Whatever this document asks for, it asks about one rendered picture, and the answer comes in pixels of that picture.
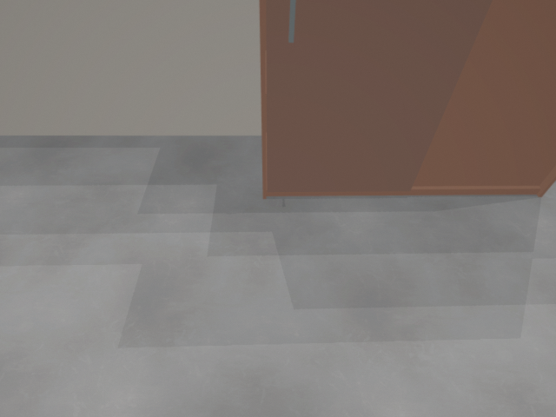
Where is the wardrobe door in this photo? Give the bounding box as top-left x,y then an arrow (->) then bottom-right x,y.
413,0 -> 556,186
266,0 -> 493,192

